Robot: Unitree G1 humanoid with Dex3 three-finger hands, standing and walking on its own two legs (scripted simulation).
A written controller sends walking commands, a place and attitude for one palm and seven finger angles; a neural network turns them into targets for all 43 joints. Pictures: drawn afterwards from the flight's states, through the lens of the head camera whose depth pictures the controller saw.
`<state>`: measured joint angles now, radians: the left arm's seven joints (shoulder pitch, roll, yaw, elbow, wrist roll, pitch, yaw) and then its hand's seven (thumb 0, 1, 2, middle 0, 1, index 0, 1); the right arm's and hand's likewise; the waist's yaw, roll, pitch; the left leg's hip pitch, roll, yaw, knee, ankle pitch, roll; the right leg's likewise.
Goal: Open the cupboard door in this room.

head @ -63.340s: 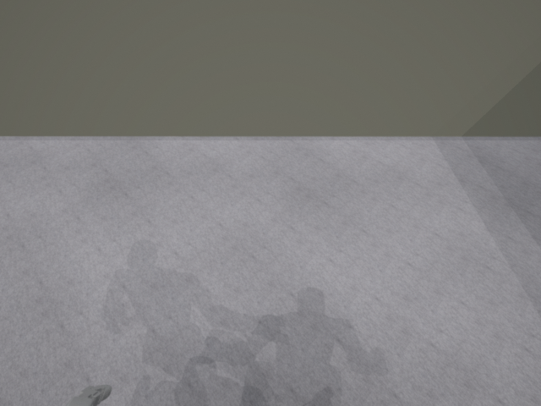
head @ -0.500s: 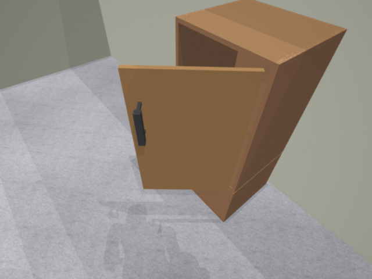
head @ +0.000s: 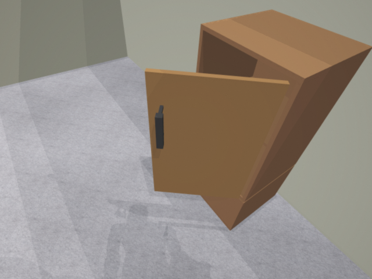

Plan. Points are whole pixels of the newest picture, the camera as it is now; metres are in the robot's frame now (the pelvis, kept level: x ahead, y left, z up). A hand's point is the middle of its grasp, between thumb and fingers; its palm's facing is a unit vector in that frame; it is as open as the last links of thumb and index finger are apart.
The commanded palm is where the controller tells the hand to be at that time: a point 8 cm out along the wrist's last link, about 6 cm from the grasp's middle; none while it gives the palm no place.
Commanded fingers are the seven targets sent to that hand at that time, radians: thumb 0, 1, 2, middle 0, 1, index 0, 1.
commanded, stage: come to a stop and stand still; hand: left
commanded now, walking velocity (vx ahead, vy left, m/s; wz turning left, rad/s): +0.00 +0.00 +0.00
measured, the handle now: (160, 127) +0.54 +0.12 +0.00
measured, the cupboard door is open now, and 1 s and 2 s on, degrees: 50 50 50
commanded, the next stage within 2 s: look again from close up in 0.08 s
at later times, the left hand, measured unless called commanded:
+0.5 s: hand out of the picture +0.02 +0.15 -0.18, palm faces +0.00 -0.99 -0.15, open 7.3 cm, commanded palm none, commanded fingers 0.00 0.90 0.90 -0.20 -0.30 -0.20 -0.30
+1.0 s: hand (111, 233) +0.22 +0.19 -0.03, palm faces +0.26 -0.95 -0.19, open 7.4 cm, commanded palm +0.15 +0.21 -0.06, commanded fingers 0.00 0.64 0.79 -0.22 -0.47 -0.22 -0.47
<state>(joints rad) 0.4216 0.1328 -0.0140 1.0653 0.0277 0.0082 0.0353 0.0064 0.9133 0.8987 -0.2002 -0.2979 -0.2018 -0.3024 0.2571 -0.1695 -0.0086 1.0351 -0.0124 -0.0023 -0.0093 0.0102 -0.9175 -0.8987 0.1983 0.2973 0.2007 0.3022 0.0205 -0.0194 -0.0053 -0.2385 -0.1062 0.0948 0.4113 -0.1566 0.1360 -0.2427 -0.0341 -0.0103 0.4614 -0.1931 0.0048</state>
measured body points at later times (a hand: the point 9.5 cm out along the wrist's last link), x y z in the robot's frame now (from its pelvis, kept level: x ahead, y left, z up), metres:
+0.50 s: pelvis +0.03 -0.01 +0.00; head +0.03 +0.01 +0.45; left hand +0.02 +0.20 -0.16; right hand +0.02 -0.23 -0.15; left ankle +0.05 +0.02 -0.74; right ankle +0.04 -0.15 -0.74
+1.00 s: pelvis +0.04 -0.02 -0.01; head +0.03 -0.03 +0.44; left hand +0.20 +0.23 -0.02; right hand +0.14 -0.27 -0.12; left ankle +0.05 +0.02 -0.74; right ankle +0.06 -0.13 -0.74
